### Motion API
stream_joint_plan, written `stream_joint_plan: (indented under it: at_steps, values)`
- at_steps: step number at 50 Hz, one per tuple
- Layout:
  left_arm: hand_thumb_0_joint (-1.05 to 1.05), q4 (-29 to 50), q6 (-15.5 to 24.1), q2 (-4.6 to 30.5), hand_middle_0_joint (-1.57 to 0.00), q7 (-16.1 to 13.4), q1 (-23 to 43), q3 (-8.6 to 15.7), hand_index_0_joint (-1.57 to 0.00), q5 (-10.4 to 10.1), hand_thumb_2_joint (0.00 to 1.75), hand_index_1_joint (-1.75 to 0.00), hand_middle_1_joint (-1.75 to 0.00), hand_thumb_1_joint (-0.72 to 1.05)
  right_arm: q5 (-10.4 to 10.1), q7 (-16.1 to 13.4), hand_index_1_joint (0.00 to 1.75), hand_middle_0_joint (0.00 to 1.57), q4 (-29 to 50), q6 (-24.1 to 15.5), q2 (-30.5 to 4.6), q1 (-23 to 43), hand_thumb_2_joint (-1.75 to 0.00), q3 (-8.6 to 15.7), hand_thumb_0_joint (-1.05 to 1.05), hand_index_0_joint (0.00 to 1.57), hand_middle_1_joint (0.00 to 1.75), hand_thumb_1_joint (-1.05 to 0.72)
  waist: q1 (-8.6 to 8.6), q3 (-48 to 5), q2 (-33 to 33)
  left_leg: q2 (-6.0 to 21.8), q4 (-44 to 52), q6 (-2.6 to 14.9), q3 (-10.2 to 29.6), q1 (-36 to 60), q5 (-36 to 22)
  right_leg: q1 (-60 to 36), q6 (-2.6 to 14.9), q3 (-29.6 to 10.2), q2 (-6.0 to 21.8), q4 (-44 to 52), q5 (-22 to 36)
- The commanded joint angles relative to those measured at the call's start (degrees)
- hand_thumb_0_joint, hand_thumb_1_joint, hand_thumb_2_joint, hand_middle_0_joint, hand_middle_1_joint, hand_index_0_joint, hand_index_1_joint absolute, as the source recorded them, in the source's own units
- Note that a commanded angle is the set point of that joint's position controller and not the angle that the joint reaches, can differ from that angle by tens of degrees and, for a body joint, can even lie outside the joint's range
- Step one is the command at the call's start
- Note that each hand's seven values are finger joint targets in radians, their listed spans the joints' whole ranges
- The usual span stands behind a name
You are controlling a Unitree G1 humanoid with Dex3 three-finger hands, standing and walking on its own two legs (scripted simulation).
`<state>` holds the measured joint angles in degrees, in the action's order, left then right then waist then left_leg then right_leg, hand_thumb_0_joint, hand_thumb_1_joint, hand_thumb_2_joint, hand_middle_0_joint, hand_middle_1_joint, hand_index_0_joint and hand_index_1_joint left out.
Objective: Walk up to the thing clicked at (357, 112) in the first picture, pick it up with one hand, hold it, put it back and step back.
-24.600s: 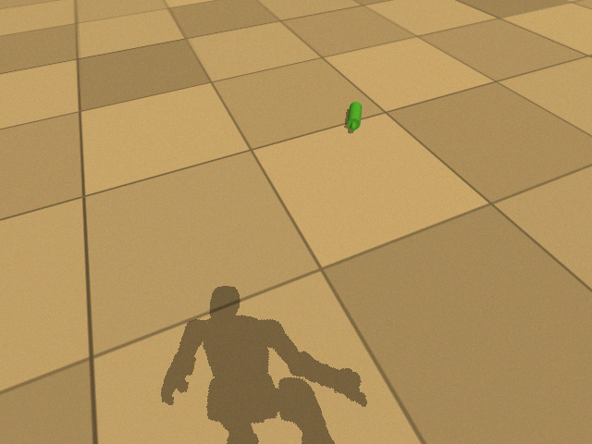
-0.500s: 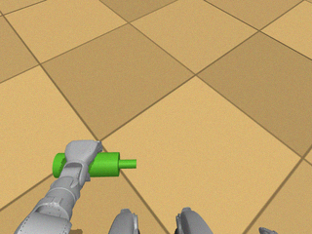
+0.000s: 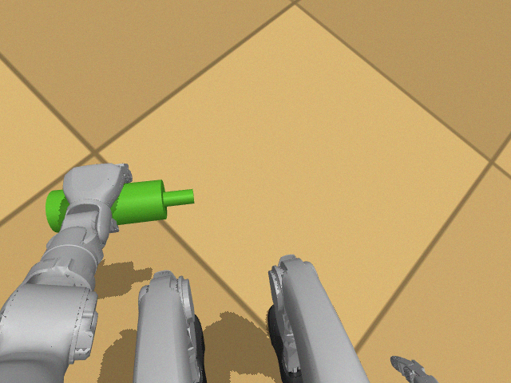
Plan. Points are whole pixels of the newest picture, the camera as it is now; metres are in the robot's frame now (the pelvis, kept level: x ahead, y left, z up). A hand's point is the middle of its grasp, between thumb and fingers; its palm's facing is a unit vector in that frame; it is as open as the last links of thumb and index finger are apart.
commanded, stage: crouch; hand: left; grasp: from above
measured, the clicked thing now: (127, 203) +0.44 +0.19 -0.20
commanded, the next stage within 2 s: lower in 0.86 s
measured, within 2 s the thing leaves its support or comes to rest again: rests again in 2.00 s
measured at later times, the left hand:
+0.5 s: hand (121, 204) +0.46 +0.22 -0.26, palm faces -0.45 -0.03 -0.89, open 10.3 cm
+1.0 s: hand (128, 204) +0.48 +0.22 -0.31, palm faces -0.45 -0.03 -0.89, open 10.4 cm
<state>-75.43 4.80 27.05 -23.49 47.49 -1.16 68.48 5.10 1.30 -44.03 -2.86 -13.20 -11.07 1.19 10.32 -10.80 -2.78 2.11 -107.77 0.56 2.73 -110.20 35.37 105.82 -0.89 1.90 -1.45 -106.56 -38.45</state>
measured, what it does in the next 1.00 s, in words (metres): lowers itself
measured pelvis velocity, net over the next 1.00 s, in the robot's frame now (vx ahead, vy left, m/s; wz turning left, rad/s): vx -0.01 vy -0.01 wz -0.08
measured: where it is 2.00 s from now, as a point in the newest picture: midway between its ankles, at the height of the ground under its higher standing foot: (242, 366)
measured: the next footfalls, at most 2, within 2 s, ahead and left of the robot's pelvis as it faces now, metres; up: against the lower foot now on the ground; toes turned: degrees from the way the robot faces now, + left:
none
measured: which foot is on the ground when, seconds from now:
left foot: down 0.00-1.00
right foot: down 0.00-1.00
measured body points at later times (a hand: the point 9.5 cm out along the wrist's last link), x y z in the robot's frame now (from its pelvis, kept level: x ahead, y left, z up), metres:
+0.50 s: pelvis +0.00 -0.01 -0.08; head +0.24 +0.03 +0.29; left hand +0.48 +0.22 -0.21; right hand +0.02 -0.28 -0.20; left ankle +0.08 +0.12 -0.45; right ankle +0.07 -0.13 -0.45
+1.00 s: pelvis -0.01 -0.01 -0.14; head +0.24 +0.03 +0.23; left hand +0.50 +0.22 -0.26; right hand -0.01 -0.28 -0.25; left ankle +0.08 +0.12 -0.45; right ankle +0.07 -0.13 -0.45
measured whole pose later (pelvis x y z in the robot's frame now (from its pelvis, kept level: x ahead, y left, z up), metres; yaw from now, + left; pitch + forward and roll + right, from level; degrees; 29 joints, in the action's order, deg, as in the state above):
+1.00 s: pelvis -0.01 -0.01 -0.14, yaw -5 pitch +35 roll -7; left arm -85.3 7.2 39.8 -23.4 58.2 4.6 70.3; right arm 8.4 7.3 -44.0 -4.8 -15.4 -9.7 -4.2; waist 15.1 -1.8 0.2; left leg 3.5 -133.7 -0.5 7.5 -131.2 38.0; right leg 126.3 -0.4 5.5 -3.8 -130.8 -39.9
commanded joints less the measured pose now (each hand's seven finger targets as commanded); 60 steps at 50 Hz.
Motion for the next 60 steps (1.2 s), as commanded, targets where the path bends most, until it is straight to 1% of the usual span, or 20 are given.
stream_joint_plan:
  at_steps: [1,2,5,11,14,15,17,22,23,25,28,30,32,33,35,38,47,49,51,60]
  values:
    - [0.0,7.5,-0.8,13.9,-1.09,-4.1,22.5,2.4,-1.09,0.7,0.83,-0.63,-0.63,0.73,0.8,0.5,0.3,0.2,1.8,-1.1,-12.0,-10.5,-0.9,3.6,0.0,0.2,0.3,-0.89,0.9,-41.4,-10.7,-1.2,8.2,0.56,0.4,34.4,-11.3,-10.8,3.22,3.0,-0.5,10.6,14.0]
    - [0.0,7.9,-0.6,15.1,-1.09,-4.1,24.1,3.2,-1.09,0.8,0.83,-0.64,-0.63,0.73,1.1,0.7,0.3,0.2,1.3,-1.3,-12.3,-10.8,-0.9,3.6,0.0,0.2,0.3,-0.89,1.59,-40.8,-10.8,-1.1,6.6,0.67,0.4,33.4,-12.3,-10.0,2.97,3.0,-0.4,9.7,14.8]
    - [0.0,9.9,-0.4,18.2,-1.09,-4.4,25.7,5.2,-1.08,0.9,0.85,-0.65,-0.64,0.72,1.4,1.6,0.3,0.2,1.3,-1.3,-12.1,-11.1,-0.9,3.6,0.0,0.2,0.3,-0.89,0.67,-41.8,-12.4,-0.9,4.5,0.56,0.4,32.5,-13.7,-9.2,3.16,3.1,-0.6,7.2,16.0]
    - [0.0,7.7,0.3,17.2,-1.07,-3.6,25.4,4.8,-1.07,0.7,0.85,-0.67,-0.68,0.72,2.1,3.0,0.3,0.2,0.8,-1.3,-12.1,-11.9,-0.9,3.0,0.0,0.2,0.3,-0.9,1.99,-40.4,-11.6,-0.7,-0.4,0.92,-0.3,27.0,-14.5,-9.6,2.66,3.3,-1.3,4.3,18.3]
    - [0.0,8.9,1.0,19.6,-1.03,-3.3,26.8,5.7,-1.05,1.0,0.84,-0.69,-0.7,0.7,2.2,3.7,0.3,0.2,0.5,-1.3,-12.2,-12.5,-0.9,3.2,0.0,0.2,0.3,-0.9,2.05,-39.6,-12.0,-0.6,-1.9,0.91,-0.3,24.6,-13.8,-9.0,2.71,3.6,-1.6,2.5,18.1]
    - [0.0,4.9,0.7,17.4,-1.02,-3.0,23.7,4.6,-1.05,1.0,0.84,-0.7,-0.72,0.69,2.3,3.9,0.3,0.2,0.6,-1.3,-12.3,-12.3,-0.9,3.0,0.0,0.2,0.3,-0.9,2.45,-38.4,-11.0,-0.5,-2.4,0.97,-0.1,24.3,-14.1,-8.4,2.59,3.8,-1.6,2.4,18.3]
    - [0.0,9.0,1.6,19.6,-1.01,-2.9,27.6,5.5,-1.03,1.2,0.83,-0.7,-0.71,0.67,2.4,4.2,0.3,0.2,0.2,-1.1,-12.8,-12.4,-0.9,3.2,0.0,0.2,0.3,-0.9,2.4,-39.8,-12.7,-0.3,-3.2,0.8,0.1,24.4,-14.0,-6.4,2.77,4.0,-1.9,0.9,17.8]
    - [0.0,6.8,2.1,21.2,-0.99,-3.1,28.2,6.2,-1.01,1.7,0.85,-0.72,-0.74,0.65,2.6,4.9,0.3,0.2,-0.2,-1.1,-13.4,-13.1,-0.9,3.0,0.0,0.2,0.3,-0.9,2.51,-38.1,-13.0,-0.1,-5.1,0.71,0.4,22.7,-12.6,-3.9,2.95,4.7,-2.2,-1.6,16.6]
    - [0.0,2.3,1.7,18.9,-0.98,-3.0,26.0,4.6,-1.0,2.0,0.84,-0.73,-0.75,0.64,2.5,5.0,0.3,0.2,0.5,-1.2,-13.3,-11.9,-0.9,2.7,0.0,0.2,0.3,-0.9,2.8,-37.0,-12.7,-0.2,-5.8,0.92,0.0,20.8,-11.3,-3.6,2.85,4.6,-2.4,-1.6,16.0]
    - [0.0,6.6,2.4,22.1,-0.98,-3.5,30.3,6.4,-1.01,1.7,0.83,-0.72,-0.75,0.66,2.8,5.2,0.3,0.2,0.1,-1.1,-13.7,-12.6,-0.9,2.4,0.0,0.2,0.3,-0.9,3.22,-37.7,-13.0,-0.1,-6.4,0.88,0.1,19.0,-10.8,-4.6,2.73,4.7,-2.4,-2.7,16.2]
    - [0.0,5.0,2.2,24.2,-0.96,-3.9,30.0,7.5,-0.99,2.2,0.86,-0.76,-0.79,0.65,2.8,5.4,0.3,0.2,0.0,-1.4,-14.2,-12.7,-0.9,2.3,0.0,0.2,0.3,-0.9,3.03,-37.9,-13.5,0.0,-7.6,0.85,0.1,19.4,-10.6,-3.1,2.81,5.0,-2.3,-4.0,15.9]
    - [0.0,2.6,2.4,22.9,-0.97,-4.0,30.4,6.3,-1.0,2.5,0.87,-0.77,-0.79,0.65,3.0,5.4,0.3,0.2,-0.1,-1.3,-14.2,-12.2,-0.9,1.6,0.0,0.2,0.3,-0.9,3.96,-36.2,-13.1,-0.1,-8.6,0.91,0.0,16.6,-8.8,-2.0,2.78,5.2,-2.6,-4.5,14.6]
    - [0.0,2.7,2.5,25.8,-0.97,-4.4,31.8,7.6,-1.01,2.6,0.84,-0.76,-0.79,0.68,3.2,5.4,0.3,0.2,-0.1,-1.5,-14.4,-12.3,-0.9,1.2,0.0,0.2,0.3,-0.9,3.63,-35.1,-13.2,-0.1,-9.2,1.06,-0.1,15.2,-7.0,-1.5,2.83,5.4,-2.7,-5.0,13.0]
    - [0.0,-0.7,2.0,23.6,-0.96,-4.3,29.1,6.8,-1.0,2.7,0.85,-0.76,-0.8,0.65,3.3,5.5,0.3,0.2,0.2,-1.7,-14.6,-12.2,-0.9,0.9,0.0,0.2,0.3,-0.9,3.86,-34.1,-13.2,-0.2,-9.0,0.93,0.0,14.9,-6.4,-0.5,2.81,5.6,-2.4,-5.2,12.2]
    - [0.0,1.4,2.3,26.2,-0.95,-4.4,32.5,7.3,-0.99,2.4,0.84,-0.77,-0.81,0.64,3.3,5.5,0.3,0.2,0.2,-1.7,-15.1,-11.6,-0.9,0.6,0.0,0.2,0.3,-0.9,4.0,-35.4,-14.2,0.0,-9.7,0.95,0.2,14.7,-5.8,-0.4,2.97,5.9,-2.8,-6.2,11.9]
    - [0.0,-0.8,1.9,26.1,-0.96,-4.5,31.8,7.2,-0.99,1.9,0.85,-0.77,-0.81,0.65,3.3,5.2,0.3,0.2,0.4,-1.9,-15.2,-11.2,-0.9,0.0,0.0,0.2,0.3,-0.9,4.11,-33.9,-13.5,-0.2,-10.4,1.09,0.0,11.6,-4.3,0.4,2.82,6.1,-2.7,-6.7,10.6]
    - [0.0,0.0,2.0,27.4,-0.97,-3.1,32.1,6.5,-1.0,1.4,0.86,-0.79,-0.82,0.65,3.4,5.2,0.3,0.2,0.2,-1.9,-15.6,-11.8,-0.9,-1.3,0.0,0.2,0.3,-0.9,5.15,-33.7,-14.1,0.1,-14.2,1.2,0.0,9.9,-7.2,-1.0,2.35,6.4,-3.2,-9.0,14.2]
    - [0.0,1.6,2.5,29.8,-0.97,-2.9,33.8,7.4,-1.0,1.4,0.83,-0.78,-0.81,0.64,3.4,5.3,0.3,0.2,-0.1,-2.0,-16.2,-12.1,-0.9,-1.3,0.0,0.2,0.3,-0.91,5.06,-32.9,-13.9,0.2,-14.6,1.27,0.2,8.9,-6.3,-0.2,2.5,6.8,-3.4,-9.6,13.2]
    - [0.0,-2.0,2.3,27.0,-1.0,-2.6,31.3,5.9,-1.02,1.1,0.83,-0.76,-0.78,0.64,3.5,5.5,0.3,0.2,0.2,-1.8,-15.9,-11.2,-0.9,-1.9,0.0,0.2,0.3,-0.91,5.41,-31.8,-12.8,0.2,-15.1,1.32,0.3,7.1,-5.9,-0.1,2.44,7.0,-3.7,-9.9,12.9]
    - [0.0,-3.2,3.3,29.2,-1.04,-3.9,31.8,6.3,-1.06,1.4,0.82,-0.74,-0.75,0.69,3.9,5.9,0.3,0.2,1.1,-2.5,-17.3,-10.4,-0.9,-3.1,0.0,0.2,0.3,-0.91,6.17,-30.1,-15.3,0.5,-17.6,0.88,1.3,7.3,-6.8,2.6,2.63,8.8,-4.0,-13.7,13.8]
